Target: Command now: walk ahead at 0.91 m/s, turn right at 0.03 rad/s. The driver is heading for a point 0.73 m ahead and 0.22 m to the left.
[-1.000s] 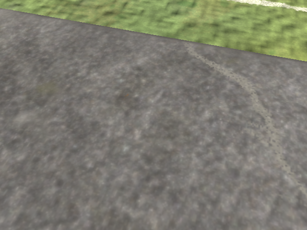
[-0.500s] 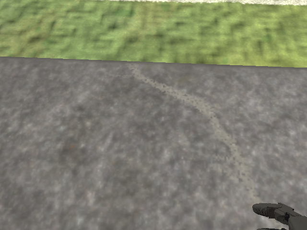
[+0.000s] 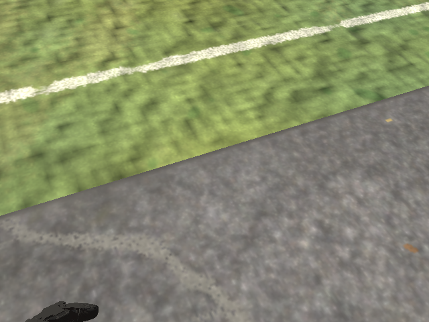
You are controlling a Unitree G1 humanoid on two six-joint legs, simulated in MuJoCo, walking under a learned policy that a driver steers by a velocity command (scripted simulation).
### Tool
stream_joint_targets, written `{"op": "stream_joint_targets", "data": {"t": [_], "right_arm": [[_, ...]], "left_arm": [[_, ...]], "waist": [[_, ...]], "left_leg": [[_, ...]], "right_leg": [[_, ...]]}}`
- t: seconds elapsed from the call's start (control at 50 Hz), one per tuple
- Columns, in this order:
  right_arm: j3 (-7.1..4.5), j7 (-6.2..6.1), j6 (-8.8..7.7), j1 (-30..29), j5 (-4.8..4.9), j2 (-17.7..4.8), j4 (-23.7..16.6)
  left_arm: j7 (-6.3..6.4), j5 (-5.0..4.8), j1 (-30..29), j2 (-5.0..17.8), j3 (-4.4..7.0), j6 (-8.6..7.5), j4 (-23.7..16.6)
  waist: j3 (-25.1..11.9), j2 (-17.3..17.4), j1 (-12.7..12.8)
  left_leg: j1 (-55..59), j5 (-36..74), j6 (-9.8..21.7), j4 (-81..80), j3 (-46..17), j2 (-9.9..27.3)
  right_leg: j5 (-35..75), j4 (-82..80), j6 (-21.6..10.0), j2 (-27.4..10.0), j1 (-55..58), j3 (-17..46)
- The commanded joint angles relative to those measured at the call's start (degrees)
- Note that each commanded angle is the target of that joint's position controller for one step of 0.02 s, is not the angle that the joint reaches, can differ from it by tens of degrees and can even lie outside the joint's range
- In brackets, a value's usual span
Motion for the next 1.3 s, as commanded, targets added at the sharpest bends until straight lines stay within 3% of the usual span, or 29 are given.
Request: {"op": "stream_joint_targets", "data": {"t": [0.02,0.08,0.12,0.14,0.16,0.18,0.2,0.22,0.32,0.38,0.5,0.56,0.58,0.6,0.62,0.64,0.66,0.68,0.74,0.84,0.9,0.96,1.0,1.02,1.04,1.06,1.1,1.18,1.3], "right_arm": [[-0.66,-0.34,-0.66,-0.2,0.27,-6.9,-1.9],[-1.24,-0.55,0.01,-1.2,0.30,-11.2,-0.3],[-1.61,-0.53,0.32,-3.6,1.02,-13.1,-0.2],[-0.86,-0.06,0.03,-4.1,1.23,-9.8,-2.2],[0.69,0.59,0.11,0.7,2.67,-0.4,-5.0],[-1.27,0.53,0.48,-4.5,2.60,-7.7,-5.6],[-1.64,0.57,0.98,-9.3,2.38,-7.4,-6.8],[-1.05,0.99,1.28,-10.1,1.90,-5.1,-6.5],[-0.98,2.75,5.53,-13.9,-0.07,-0.9,-7.5],[-0.31,3.63,5.75,-21.3,0.15,-0.5,-11.1],[0.32,5.05,5.32,-29.6,0.29,-3.5,-14.6],[-1.93,3.86,5.80,-10.1,0.67,-9.4,-9.6],[-3.74,2.75,5.74,1.7,0.62,-12.6,-5.9],[-5.08,1.23,5.79,0.5,1.30,-14.2,-4.9],[-5.46,1.02,6.25,-5.3,1.10,-18.1,-6.0],[-6.27,0.77,6.57,-6.6,0.23,-21.2,-8.9],[-5.68,0.12,6.26,-8.0,-0.31,-17.2,-9.7],[-4.70,-0.27,5.65,-11.0,-0.31,-13.9,-9.3],[-2.77,-0.18,2.63,-14.6,1.12,-10.2,-9.4],[-2.35,0.39,1.66,-12.1,1.47,-9.1,-6.5],[-1.96,0.04,1.93,-8.2,1.62,-8.0,-5.0],[-2.68,-1.08,2.01,-10.7,0.59,-10.4,-5.2],[-2.75,-1.33,2.47,-14.7,1.29,-10.2,-6.9],[-1.56,-1.48,3.18,-1.5,2.89,-2.6,-6.2],[-1.48,-2.00,3.79,4.6,2.47,-4.7,-3.6],[-1.69,-1.99,4.44,0.3,1.05,-7.1,-2.8],[-1.48,-1.15,5.42,-10.9,0.01,-7.6,-5.1],[-0.39,-0.29,8.90,-8.6,0.01,-4.3,-3.3],[0.30,-1.03,10.30,-13.6,0.13,-5.5,-1.7]], "left_arm": [[-0.77,-0.23,-13.7,0.6,-1.39,-2.00,-8.7],[0.78,-0.70,-8.2,1.3,-1.39,-2.58,-7.3],[3.16,-0.36,12.9,5.8,0.66,-3.44,-1.1],[4.53,1.27,22.5,10.7,2.24,-3.75,1.0],[4.77,2.83,23.2,14.3,3.02,-4.11,0.7],[4.79,1.19,22.5,11.4,2.71,-3.52,0.5],[4.72,0.89,17.1,7.4,1.66,-3.60,1.8],[4.48,0.36,14.5,4.7,1.24,-4.00,2.4],[4.16,-2.05,14.9,-0.4,0.26,-6.23,6.9],[3.95,-1.51,15.6,-0.7,0.09,-7.12,8.7],[5.96,-1.54,19.5,5.9,0.86,-6.83,10.6],[7.59,-0.43,14.9,12.0,2.59,-4.14,8.4],[7.21,-0.13,11.8,12.7,2.96,-3.20,7.0],[5.70,-0.18,11.2,8.6,2.27,-2.95,7.2],[5.23,1.04,13.4,-0.3,-0.22,-3.90,2.9],[4.87,-0.40,13.3,1.4,-0.77,-5.56,-3.2],[4.90,-0.35,10.3,4.6,-0.77,-6.90,-2.7],[4.95,-0.73,10.3,5.4,-0.62,-7.05,-1.5],[5.32,0.59,13.2,3.7,-1.11,-3.02,0.0],[4.28,-1.17,6.3,-0.7,-2.80,-2.20,-1.4],[4.45,-1.46,2.7,-0.4,-2.84,-2.88,-0.8],[4.98,-0.63,11.8,3.6,-1.37,-4.26,2.6],[5.36,-0.21,24.9,7.3,-0.15,-5.91,7.5],[5.01,0.62,23.1,9.7,-0.02,-5.84,6.5],[4.41,-1.14,22.9,8.4,0.13,-4.84,5.5],[4.53,-2.33,17.0,5.5,-0.25,-4.11,4.0],[5.05,-2.25,11.5,-0.1,-2.11,-3.42,4.0],[4.95,-1.38,12.4,2.1,-2.14,-3.05,6.8],[5.07,-1.30,12.9,4.7,-1.04,-0.40,8.5]], "waist": [[9.3,9.7,1.2],[5.7,11.4,5.7],[-5.5,11.7,16.8],[-13.4,7.1,20.1],[-22.1,-6.3,14.3],[-19.7,-2.1,16.3],[-7.4,-1.1,12.8],[-1.6,-0.2,10.8],[7.4,-1.7,5.1],[10.2,-1.8,4.4],[9.3,1.2,3.7],[-2.4,-3.1,-7.3],[-6.9,-1.2,-12.1],[-3.4,7.5,-9.4],[-0.8,17.9,-0.1],[-12.5,17.0,0.7],[-4.9,6.3,0.8],[2.6,-0.4,4.6],[5.8,-4.9,10.6],[1.9,4.9,6.7],[0.4,6.3,2.7],[-1.3,9.5,7.1],[-4.9,4.2,14.0],[-13.0,-11.0,6.8],[-21.7,-8.0,6.4],[-16.8,-0.4,5.7],[-6.6,4.8,5.7],[-5.0,-0.4,3.5],[-0.2,-5.3,5.6]], "left_leg": [[-4.1,25.4,7.8,-8.3,-10.6,12.8],[-1.8,57.2,8.2,1.5,-8.0,14.0],[-10.1,61.7,6.8,25.4,-6.4,12.4],[-24.0,39.3,6.7,43.6,-5.3,8.9],[-41.7,-9.6,6.2,63.3,-6.8,2.0],[-45.1,-4.8,7.6,68.6,-10.3,2.0],[-47.7,1.7,7.4,67.8,-9.6,4.6],[-46.7,4.2,6.8,65.3,-8.9,6.2],[-47.8,7.2,4.7,63.4,-7.4,9.6],[-49.2,15.9,4.8,57.0,-4.2,8.8],[-36.8,22.9,9.4,34.9,7.8,0.9],[-15.1,12.8,12.4,34.3,6.6,-4.6],[-1.4,8.2,14.5,29.9,1.9,-4.8],[4.0,5.2,16.4,25.2,-4.3,-2.3],[9.0,21.2,20.4,29.3,-22.4,5.6],[17.6,0.0,29.6,12.4,-46.8,13.5],[11.0,-4.3,26.5,2.8,-51.1,16.4],[0.5,6.0,23.4,2.7,-45.0,15.7],[-21.2,44.0,18.6,5.3,-25.6,9.7],[-18.2,59.5,8.7,7.2,-8.9,-2.0],[-9.3,54.0,6.0,8.3,-9.5,-0.4],[-4.0,56.1,3.9,17.2,-12.3,2.9],[-7.9,37.8,2.5,39.3,-9.5,-1.8],[-21.0,-16.9,0.1,60.4,-7.8,-10.5],[-25.5,-18.1,0.6,68.0,-15.1,-11.8],[-26.2,-12.0,0.1,68.9,-16.8,-8.9],[-27.5,-8.4,-0.6,61.0,-14.5,-5.0],[-17.4,-6.4,-1.4,49.3,-10.9,-4.2],[-16.8,-6.9,0.1,33.1,-6.1,-1.8]], "right_leg": [[1.3,-12.2,-0.2,-0.9,0.6,-8.3],[-6.1,-18.8,-2.3,3.7,15.3,-9.3],[-4.9,-23.0,-4.0,4.3,42.5,-6.6],[-18.6,-23.5,-4.9,-7.5,59.2,5.1],[-38.9,-29.5,-6.9,-25.2,71.6,32.1],[-42.4,-38.5,-6.4,-25.6,63.3,40.7],[-34.9,-39.0,-5.2,-21.6,54.2,29.3],[-24.5,-40.8,-4.8,-19.3,46.5,20.8],[-4.3,-46.8,-1.1,-13.5,35.4,-1.6],[9.6,-48.4,0.5,-10.4,33.4,-12.3],[54.4,-43.3,3.9,-10.0,42.8,-22.4],[75.1,-17.1,3.2,-13.6,44.7,-20.0],[65.6,0.9,2.1,-13.2,37.9,-18.1],[13.9,23.5,2.0,-3.8,26.0,-17.8],[-24.2,43.0,3.4,3.4,5.0,-12.5],[-22.7,45.5,3.8,3.6,-6.2,-0.7],[-18.5,40.2,3.4,0.5,-9.3,0.7],[-14.4,33.9,3.6,-2.0,-5.9,0.1],[-16.0,21.1,6.3,-6.1,10.1,-1.7],[5.9,-10.0,3.8,-1.1,18.0,-8.7],[16.8,-20.5,2.5,2.1,19.2,-9.8],[15.0,-25.3,0.4,3.9,26.7,-6.7],[40.6,-30.0,-1.4,-3.3,39.7,-1.5],[79.3,-21.3,-11.9,-21.3,54.1,15.8],[76.1,-24.7,-17.1,-24.5,57.3,27.8],[59.7,-28.8,-16.2,-21.7,49.7,24.0],[39.4,-33.5,-11.4,-15.3,37.9,14.7],[25.1,-38.7,-6.8,-10.2,27.0,7.2],[-18.6,-46.7,-4.5,-8.7,22.9,9.5]]}}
